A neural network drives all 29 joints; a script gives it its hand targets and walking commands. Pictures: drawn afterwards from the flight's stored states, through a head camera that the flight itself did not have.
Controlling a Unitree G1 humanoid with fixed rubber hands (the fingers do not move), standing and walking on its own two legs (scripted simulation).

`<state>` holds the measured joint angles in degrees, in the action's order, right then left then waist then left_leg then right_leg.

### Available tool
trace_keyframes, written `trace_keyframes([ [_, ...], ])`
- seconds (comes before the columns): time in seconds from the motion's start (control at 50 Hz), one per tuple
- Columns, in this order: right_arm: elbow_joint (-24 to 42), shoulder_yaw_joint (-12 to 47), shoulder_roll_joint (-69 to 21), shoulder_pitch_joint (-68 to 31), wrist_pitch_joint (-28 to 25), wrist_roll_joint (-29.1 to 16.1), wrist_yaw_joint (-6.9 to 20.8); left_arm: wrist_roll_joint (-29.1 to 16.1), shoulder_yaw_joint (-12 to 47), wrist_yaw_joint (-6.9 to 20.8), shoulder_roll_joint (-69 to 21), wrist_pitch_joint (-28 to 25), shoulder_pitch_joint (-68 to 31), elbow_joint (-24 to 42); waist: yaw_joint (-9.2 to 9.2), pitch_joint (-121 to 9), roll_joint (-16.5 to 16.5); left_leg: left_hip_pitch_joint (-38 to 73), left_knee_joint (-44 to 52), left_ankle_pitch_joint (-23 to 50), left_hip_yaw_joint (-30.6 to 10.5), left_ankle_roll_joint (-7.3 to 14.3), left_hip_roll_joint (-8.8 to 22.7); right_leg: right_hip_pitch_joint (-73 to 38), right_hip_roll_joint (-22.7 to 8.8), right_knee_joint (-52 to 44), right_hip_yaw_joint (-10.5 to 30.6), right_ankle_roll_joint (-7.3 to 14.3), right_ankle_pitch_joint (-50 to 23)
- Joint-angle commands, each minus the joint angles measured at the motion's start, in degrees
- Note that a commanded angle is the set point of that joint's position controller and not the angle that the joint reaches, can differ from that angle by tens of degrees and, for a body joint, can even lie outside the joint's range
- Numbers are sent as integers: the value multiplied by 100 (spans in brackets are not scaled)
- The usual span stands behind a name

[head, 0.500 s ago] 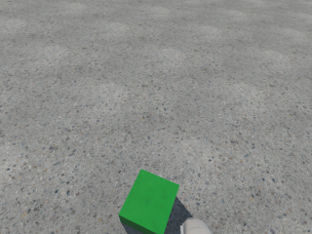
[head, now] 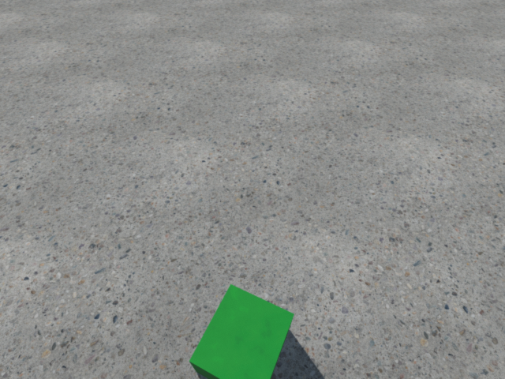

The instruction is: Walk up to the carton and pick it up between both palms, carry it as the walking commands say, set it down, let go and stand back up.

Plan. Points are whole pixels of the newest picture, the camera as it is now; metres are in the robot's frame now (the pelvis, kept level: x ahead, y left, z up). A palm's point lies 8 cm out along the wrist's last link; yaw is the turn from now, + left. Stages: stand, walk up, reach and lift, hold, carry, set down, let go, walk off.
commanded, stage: walk up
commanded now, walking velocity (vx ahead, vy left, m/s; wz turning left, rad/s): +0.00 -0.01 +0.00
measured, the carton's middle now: (244, 343) +0.33 +0.03 -0.69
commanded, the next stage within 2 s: none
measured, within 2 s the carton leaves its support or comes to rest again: neither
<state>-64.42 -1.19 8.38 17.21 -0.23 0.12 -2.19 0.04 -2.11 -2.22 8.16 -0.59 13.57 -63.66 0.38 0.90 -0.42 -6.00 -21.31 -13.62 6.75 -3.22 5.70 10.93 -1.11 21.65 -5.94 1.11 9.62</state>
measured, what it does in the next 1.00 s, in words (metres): steps to the left, turning right: left foot, then right foot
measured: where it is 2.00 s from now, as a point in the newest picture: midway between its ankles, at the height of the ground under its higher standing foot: outside the picture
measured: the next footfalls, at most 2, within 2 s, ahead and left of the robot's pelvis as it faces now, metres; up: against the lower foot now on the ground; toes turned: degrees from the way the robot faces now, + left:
left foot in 0.48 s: +0.02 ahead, +0.33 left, +0.00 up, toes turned -15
right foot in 0.94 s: -0.22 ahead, +0.16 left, +0.00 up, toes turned -25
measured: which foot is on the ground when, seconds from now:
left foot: down 0.00-0.10, up 0.12-0.46, down 0.48-0.94, up 0.96-1.00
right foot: down 0.00-0.48, up 0.50-0.92, down 0.94-1.00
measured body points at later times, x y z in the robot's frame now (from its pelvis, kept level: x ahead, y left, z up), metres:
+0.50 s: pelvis -0.06 +0.17 -0.04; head +0.00 +0.16 +0.41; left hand -0.04 +0.46 -0.17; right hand -0.01 -0.11 -0.17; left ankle -0.01 +0.34 -0.75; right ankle +0.02 -0.10 -0.74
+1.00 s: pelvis -0.15 +0.24 -0.01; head -0.13 +0.21 +0.44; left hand +0.03 +0.43 -0.14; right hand -0.29 +0.01 -0.17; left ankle -0.03 +0.34 -0.73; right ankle -0.25 +0.18 -0.75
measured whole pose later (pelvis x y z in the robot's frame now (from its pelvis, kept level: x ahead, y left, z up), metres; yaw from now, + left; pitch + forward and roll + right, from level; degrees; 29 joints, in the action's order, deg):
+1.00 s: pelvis -0.15 +0.24 -0.01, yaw -23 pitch +2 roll +0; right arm -60.4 -2.7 14.7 17.8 3.2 1.8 -0.1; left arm 1.0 -3.0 0.6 12.0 1.2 9.8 -53.7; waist -3.2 2.7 -2.3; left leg -26.4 -36.7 -18.5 3.8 -2.9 4.2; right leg 7.7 0.9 24.6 -2.7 1.9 18.2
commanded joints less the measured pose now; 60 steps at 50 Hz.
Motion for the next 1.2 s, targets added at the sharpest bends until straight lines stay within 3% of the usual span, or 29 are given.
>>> trace_keyframes([
  [0.0, 30, -41, 206, 580, -45, -9, -5, 16, -19, 37, 367, -41, 343, 48, -3, 436, -46, -277, 383, 414, -299, 177, 212, 29, -565, -610, 782, 94, -407],
  [0.04, -86, -417, 877, 17, -116, 282, -10, 213, -447, -30, 1153, -70, 121, -78, -42, 414, 46, -496, -97, 472, -131, -24, 251, 240, -727, -372, 913, -145, -692],
  [0.06, 763, -480, 1330, -384, 215, 83, 32, 137, -348, -180, 1676, 88, 1515, 230, 361, 752, -664, -2054, -2013, -1649, 241, -171, -586, -561, -2068, -561, 3242, 389, -2243],
  [0.08, 514, -604, 1100, -232, 391, 271, 51, 280, -577, -268, 2088, 45, 2054, -279, 448, 593, -102, -2612, -3510, -2026, -814, -189, -277, -400, -2710, -596, 3988, 799, -2731],
  [0.1, 786, -514, 914, -96, 479, 179, 84, 169, -443, -310, 1858, 63, 1959, -25, 269, 507, 37, -2681, -4146, -1945, -1232, -96, -129, -244, -2718, -442, 3692, 817, -3194],
  [0.16, 834, -524, 778, -228, 359, 333, 175, 232, -585, -345, 1549, 69, 1236, 306, 83, -156, 829, -3079, -4200, -1039, -1467, -90, 27, -482, -2045, -271, 2660, 564, -1835],
  [0.22, 1269, -510, 810, -568, 459, 371, 253, 338, -652, -329, 1566, 146, 1614, 276, 227, -386, 1397, -2686, -3895, -913, -1510, 28, -37, -140, -1782, -378, 2733, 319, -673],
  [0.32, 1428, -322, 735, -474, 528, -19, 282, 322, -520, -117, 1622, 325, 521, 1100, 92, -349, 1796, -1193, -2376, -970, -717, -165, -599, 1487, -1060, -488, 2183, 151, 384],
  [0.34, 1417, -318, 804, -292, 524, -58, 274, 328, -532, -96, 1727, 346, 354, 1174, 50, -488, 1838, -824, -2136, -844, -617, -191, -619, 1780, -1023, -551, 2212, 112, 1158],
  [0.4, 1383, -224, 1025, 420, 470, -121, 171, 280, -454, -68, 1575, 439, -148, 1454, -357, -638, 1029, -126, -807, -297, -425, -28, -485, 2253, -426, 209, 1729, -185, 2186],
  [0.42, 1306, -305, 1386, 658, 414, -40, 98, 262, -338, -70, 1161, 440, 37, 1478, -439, -631, -545, -440, 189, -788, -806, 214, 56, 2203, 224, 1396, 973, -361, 2096],
  [0.44, 1324, -475, 2104, 711, 343, 80, 31, 226, -264, -37, 827, 433, 44, 1690, -368, -526, -2613, -1092, 747, 97, -2657, 725, 1663, 2717, 610, 3559, 647, -594, 2623],
  [0.48, 1697, -428, 1942, -417, 324, 113, 57, 225, -242, 8, 893, 433, 214, 1665, 13, -278, -1513, -2201, 686, 75, -2497, 1236, 1646, 2283, 249, 4864, 952, -539, 2288],
  [0.52, 1854, -330, 1518, -1109, 262, 63, 31, 204, -283, 89, 1036, 434, 522, 1325, 275, -52, -1015, -2372, 674, -211, -1802, 829, 923, 2129, 156, 5255, 1035, -523, 1554],
  [0.54, 1922, -293, 1436, -1312, 245, 44, 43, 197, -285, 146, 1129, 474, 812, 1070, 415, -143, -1085, -2258, 626, -415, -1601, 710, 786, 1994, 201, 5334, 909, -572, 1323],
  [0.58, 1830, -230, 1349, -1102, 129, 37, 38, 176, -298, 185, 1123, 483, 755, 950, 353, -90, -952, -1405, 283, 969, -1467, 741, 825, 2095, 156, 4967, 693, -564, 1189],
  [0.62, 1597, -200, 1274, -423, -33, 115, 54, 192, -232, 214, 1089, 362, 266, 1135, -1, -391, -735, -538, 405, 92, -1798, 748, 975, 2139, 63, 3945, 683, -485, 1202],
  [0.68, 1223, -265, 1369, 196, -20, 189, -48, 104, -124, 214, 900, 279, -466, 1343, -352, -86, -996, -317, 722, 93, -2339, 1094, 1306, 1788, 175, 2599, 688, -501, 1808],
  [0.8, 753, -444, 1816, 686, 96, 120, -177, -16, -258, 212, 1062, 370, -215, 1186, -299, -358, -558, 826, -142, 4631, -2762, 1451, 2073, 1569, 257, 1677, 985, -468, 2403],
  [0.84, 811, -426, 1659, 318, 149, 186, -39, 5, -222, 233, 940, 319, 413, 1090, -126, -904, -676, -595, 200, 971, -2041, 948, 1383, -333, 285, 712, 655, -216, 1846],
  [0.86, 1110, -330, 1440, -373, 148, 193, 117, 32, -236, 260, 993, 279, 1308, 788, 398, -1019, -667, -2516, 467, -1683, -1200, 234, 427, -2428, 240, -158, 245, 76, 1442],
  [0.88, 1373, -267, 1388, -1154, 119, 175, 188, 32, -391, 286, 1498, 251, 1840, 611, 928, -779, -207, -3399, -140, -1703, -291, -368, -536, -2980, -293, -1158, 584, 275, 1831],
  [0.9, 1270, -212, 1001, -876, 87, 140, 239, 147, -486, 221, 1764, 223, 1282, 572, 714, -499, 1669, -3603, -1906, -1575, 151, -103, -611, -2070, -1695, -1335, 2513, 437, 2490],
  [0.92, 1348, -219, 1021, -1226, 111, 158, 301, 159, -428, 205, 1681, 204, 982, 809, 606, 19, 1491, -3725, -2544, -1340, -322, -10, -133, -1275, -2014, -1692, 2746, 660, 3279],
  [0.94, 1338, -226, 1113, -923, 83, 244, 355, 168, -404, 175, 1678, 121, 668, 1048, 260, 403, 985, -4102, -2881, -949, -458, 84, -127, -1215, -2011, -1749, 2718, 544, 3197],
  [0.96, 1051, -259, 1007, -689, 70, 207, 402, 168, -297, 129, 1437, 71, 365, 991, 172, 454, 869, -3789, -3002, -801, -731, 26, 58, -1229, -1828, -1707, 2165, 523, 2698],
  [0.98, 780, -301, 1056, -468, 86, 193, 418, 183, -238, 136, 1275, 18, 202, 971, 23, 392, 827, -3297, -3276, -579, -480, -22, -38, -1012, -1425, -1574, 1715, 484, 2264],
  [1.08, 658, -254, 850, -635, 120, 246, 442, 132, -103, 132, 1116, -106, 820, 493, 57, 1009, 425, -2989, -3003, -191, -205, -46, -81, -553, -1184, -1671, 1284, 568, 1426],
  [1.18, 798, -249, 864, -876, 34, 168, 319, 171, -116, 143, 1093, -92, 1253, 114, 66, 1095, 829, -1884, -1681, -443, -23, -53, -202, -23, -1008, -1227, 1222, 679, 326],
])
